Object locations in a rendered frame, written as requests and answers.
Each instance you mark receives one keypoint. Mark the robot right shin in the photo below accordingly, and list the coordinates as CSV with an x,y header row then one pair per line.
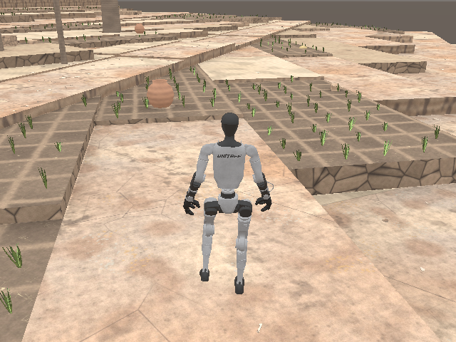
x,y
241,262

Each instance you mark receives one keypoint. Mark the left robot upper arm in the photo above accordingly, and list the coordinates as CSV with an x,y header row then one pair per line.
x,y
202,162

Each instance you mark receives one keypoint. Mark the robot left hand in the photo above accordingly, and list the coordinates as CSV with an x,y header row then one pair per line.
x,y
190,204

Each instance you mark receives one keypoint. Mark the left robot thigh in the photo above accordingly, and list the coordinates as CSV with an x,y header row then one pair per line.
x,y
211,207

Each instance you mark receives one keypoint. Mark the right robot upper arm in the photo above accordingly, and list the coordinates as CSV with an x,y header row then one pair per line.
x,y
255,162

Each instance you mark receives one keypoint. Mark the robot right hand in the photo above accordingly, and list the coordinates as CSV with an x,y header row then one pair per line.
x,y
261,200

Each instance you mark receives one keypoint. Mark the right robot forearm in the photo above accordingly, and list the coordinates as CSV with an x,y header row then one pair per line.
x,y
263,188

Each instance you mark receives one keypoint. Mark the left robot forearm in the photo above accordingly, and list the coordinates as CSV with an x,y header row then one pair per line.
x,y
192,191

